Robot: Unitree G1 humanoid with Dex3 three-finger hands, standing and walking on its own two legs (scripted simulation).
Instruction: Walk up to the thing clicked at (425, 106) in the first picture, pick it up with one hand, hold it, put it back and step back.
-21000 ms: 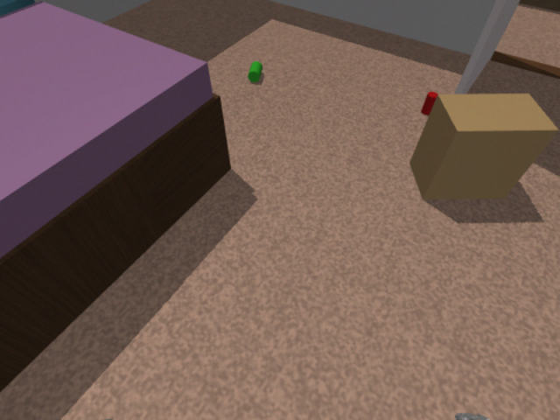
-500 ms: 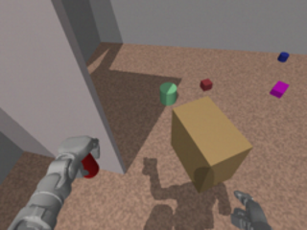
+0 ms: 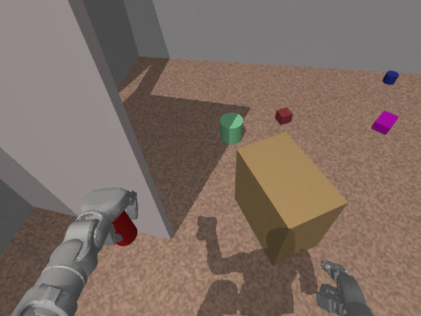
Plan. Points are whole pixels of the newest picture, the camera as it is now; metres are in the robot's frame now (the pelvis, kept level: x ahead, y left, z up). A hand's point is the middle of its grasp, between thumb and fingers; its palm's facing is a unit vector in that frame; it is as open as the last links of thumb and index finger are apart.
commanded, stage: crouch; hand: left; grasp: from above
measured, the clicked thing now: (117, 224) +0.31 +0.23 -0.07
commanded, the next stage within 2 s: none
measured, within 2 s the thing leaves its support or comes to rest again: neither
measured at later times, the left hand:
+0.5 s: hand (122, 238) +0.29 +0.23 -0.11, palm faces -0.48 -0.01 -0.88, open 7.8 cm
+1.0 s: hand (148, 247) +0.36 +0.24 -0.36, palm faces -0.46 +0.01 -0.89, open 7.5 cm
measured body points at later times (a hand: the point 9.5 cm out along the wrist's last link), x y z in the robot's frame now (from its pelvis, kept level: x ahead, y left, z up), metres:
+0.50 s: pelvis -0.01 +0.00 -0.02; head +0.04 +0.00 +0.43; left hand +0.31 +0.23 -0.06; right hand +0.12 -0.26 -0.14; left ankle +0.03 +0.13 -0.74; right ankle +0.01 -0.13 -0.74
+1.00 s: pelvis -0.05 +0.01 -0.23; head +0.12 +0.03 +0.19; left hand +0.38 +0.23 -0.31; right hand -0.02 -0.26 -0.35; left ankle +0.03 +0.13 -0.74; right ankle +0.01 -0.13 -0.74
